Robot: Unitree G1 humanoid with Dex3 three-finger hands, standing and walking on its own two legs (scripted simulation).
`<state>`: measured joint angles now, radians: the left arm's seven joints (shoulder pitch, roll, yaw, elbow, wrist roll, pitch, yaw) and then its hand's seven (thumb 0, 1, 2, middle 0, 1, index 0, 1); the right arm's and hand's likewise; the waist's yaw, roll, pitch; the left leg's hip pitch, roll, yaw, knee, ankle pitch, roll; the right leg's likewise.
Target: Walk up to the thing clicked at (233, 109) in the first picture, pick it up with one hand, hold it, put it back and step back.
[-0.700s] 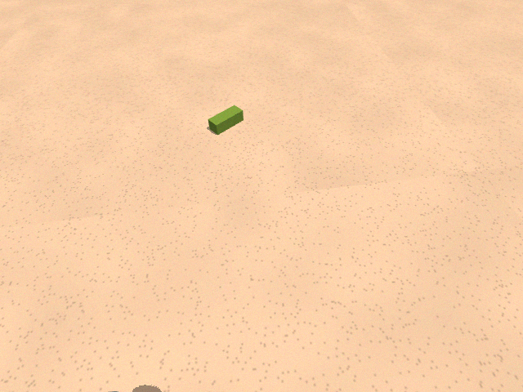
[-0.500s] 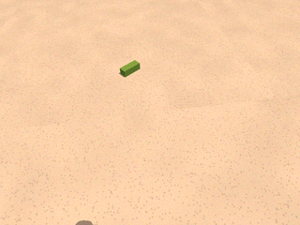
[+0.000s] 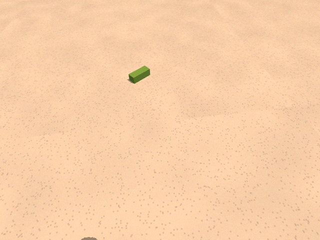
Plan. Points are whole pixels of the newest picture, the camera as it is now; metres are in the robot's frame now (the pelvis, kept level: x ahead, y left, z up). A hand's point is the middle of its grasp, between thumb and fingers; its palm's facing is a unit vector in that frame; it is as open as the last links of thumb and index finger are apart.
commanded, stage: stand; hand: left
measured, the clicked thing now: (139, 74) +1.68 +0.27 -0.75
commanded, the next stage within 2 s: walk up in 0.42 s
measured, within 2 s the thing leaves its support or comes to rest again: neither
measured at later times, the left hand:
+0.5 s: hand out of the picture +0.08 +0.26 -0.15, palm faces +0.06 -0.95 -0.31, open 7.4 cm
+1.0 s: hand (53, 221) +0.19 +0.35 -0.16, palm faces +0.27 -0.93 -0.26, open 7.4 cm
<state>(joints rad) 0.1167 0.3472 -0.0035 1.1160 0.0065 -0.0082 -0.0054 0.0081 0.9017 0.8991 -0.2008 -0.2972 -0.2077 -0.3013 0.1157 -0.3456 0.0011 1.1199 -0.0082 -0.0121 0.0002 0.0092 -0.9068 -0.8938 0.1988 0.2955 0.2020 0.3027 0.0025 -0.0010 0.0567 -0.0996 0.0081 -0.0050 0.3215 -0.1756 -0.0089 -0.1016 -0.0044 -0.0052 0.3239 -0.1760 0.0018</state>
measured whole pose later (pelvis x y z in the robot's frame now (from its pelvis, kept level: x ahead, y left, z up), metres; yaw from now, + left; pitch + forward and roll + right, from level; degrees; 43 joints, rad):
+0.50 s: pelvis +0.01 +0.00 +0.00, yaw +5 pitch -1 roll -1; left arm 0.12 0.36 0.06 1.05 0.04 -0.02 -0.06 0.01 0.90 0.90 -0.20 -0.30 -0.21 -0.30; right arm 0.19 -0.36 -0.04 1.07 -0.02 -0.01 0.04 0.01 -0.91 -0.89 0.20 0.30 0.20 0.30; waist 0.00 0.00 0.04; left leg -0.25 0.01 -0.01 0.57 -0.34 0.01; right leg -0.12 -0.02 -0.09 0.36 -0.28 -0.02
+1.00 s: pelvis +0.18 +0.06 -0.01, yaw +18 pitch -2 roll +1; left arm 0.16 0.46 0.10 0.92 0.04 0.04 -0.16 0.01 0.90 0.90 -0.20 -0.30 -0.21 -0.30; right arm 0.40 -0.39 -0.05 0.92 -0.01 -0.11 0.02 0.01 -0.90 -0.89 0.20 0.30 0.21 0.30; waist 0.00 -0.11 0.02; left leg -0.14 0.02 0.01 0.46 -0.29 0.01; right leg -0.57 -0.12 0.03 0.92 -0.24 0.02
